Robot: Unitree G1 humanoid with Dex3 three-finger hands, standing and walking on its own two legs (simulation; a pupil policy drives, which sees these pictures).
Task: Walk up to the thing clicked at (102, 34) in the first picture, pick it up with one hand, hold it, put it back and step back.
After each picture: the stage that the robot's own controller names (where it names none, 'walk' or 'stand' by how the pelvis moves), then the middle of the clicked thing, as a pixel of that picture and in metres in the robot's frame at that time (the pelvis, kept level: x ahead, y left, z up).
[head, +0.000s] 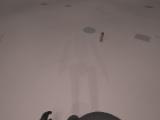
stand; (101, 37) +2.00 -0.24 -0.65
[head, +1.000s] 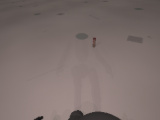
walk; (94, 42) +1.88 +0.10 -0.64
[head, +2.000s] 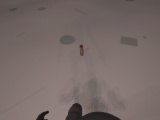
walk; (81, 50) +1.29 +0.28 -0.65
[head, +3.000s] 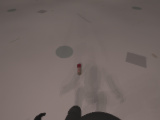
walk; (79, 69) +0.84 +0.22 -0.64
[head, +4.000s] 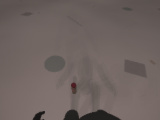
walk; (74, 88) +0.50 +0.19 -0.63
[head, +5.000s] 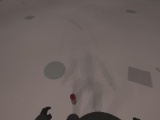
stand; (73, 99) +0.36 +0.20 -0.65
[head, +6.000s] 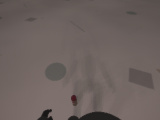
stand; (74, 100) +0.36 +0.19 -0.66
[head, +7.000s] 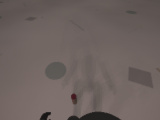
stand; (74, 99) +0.38 +0.19 -0.66
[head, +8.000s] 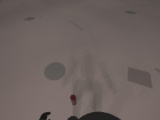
stand; (73, 100) +0.36 +0.19 -0.66
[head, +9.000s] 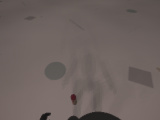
go down; (74, 99) +0.36 +0.19 -0.66
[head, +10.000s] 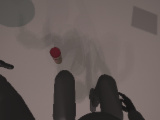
go down; (57, 57) +0.43 +0.26 -0.25
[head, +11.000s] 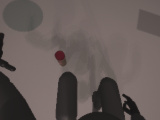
approach; (61, 59) +0.42 +0.26 -0.27
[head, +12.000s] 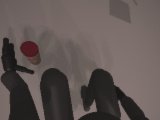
close in; (33, 55) +0.39 +0.31 -0.16
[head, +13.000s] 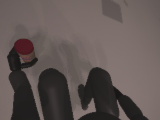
close; (28, 55) +0.40 +0.32 -0.15
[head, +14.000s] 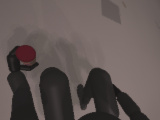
lift; (28, 59) +0.36 +0.31 -0.15
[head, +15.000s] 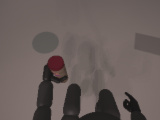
lift; (60, 72) +0.32 +0.21 +0.03
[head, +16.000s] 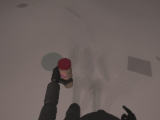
hold; (66, 75) +0.32 +0.17 +0.03
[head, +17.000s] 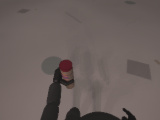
hold; (68, 76) +0.32 +0.16 +0.03
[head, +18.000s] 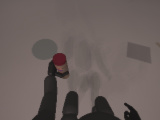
crouch; (62, 68) +0.37 +0.20 -0.02
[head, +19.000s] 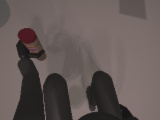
lower; (35, 48) +0.46 +0.30 -0.09
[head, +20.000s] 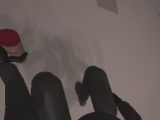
lower; (16, 50) +0.43 +0.33 -0.16
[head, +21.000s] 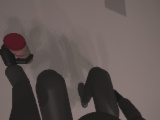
lower; (22, 52) +0.40 +0.33 -0.16
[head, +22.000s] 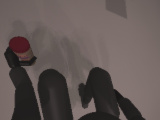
lower; (26, 54) +0.39 +0.32 -0.16
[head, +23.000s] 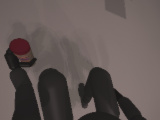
lower; (26, 56) +0.38 +0.32 -0.16
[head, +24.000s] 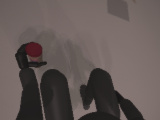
open; (36, 57) +0.39 +0.29 -0.16
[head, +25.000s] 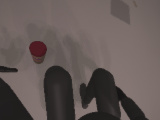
stand; (38, 55) +0.38 +0.29 -0.16
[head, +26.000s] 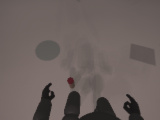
stand; (71, 83) +0.39 +0.20 -0.49
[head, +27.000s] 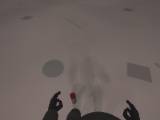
stand; (73, 98) +0.38 +0.19 -0.60
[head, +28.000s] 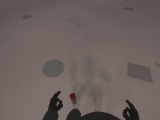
stand; (73, 99) +0.36 +0.19 -0.60
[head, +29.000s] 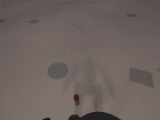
stand; (76, 100) +0.39 +0.17 -0.65
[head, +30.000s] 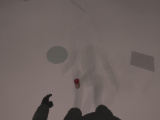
walk; (77, 83) +0.45 +0.16 -0.62
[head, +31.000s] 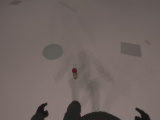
walk; (75, 74) +0.60 +0.23 -0.62
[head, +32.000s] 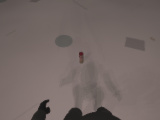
walk; (81, 58) +0.94 +0.21 -0.63
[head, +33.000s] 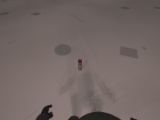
stand; (80, 65) +0.97 +0.20 -0.65
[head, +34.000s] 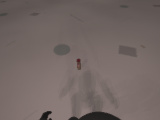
stand; (78, 64) +0.98 +0.22 -0.66
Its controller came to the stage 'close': yes
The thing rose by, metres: 0.68
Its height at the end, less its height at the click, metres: +0.00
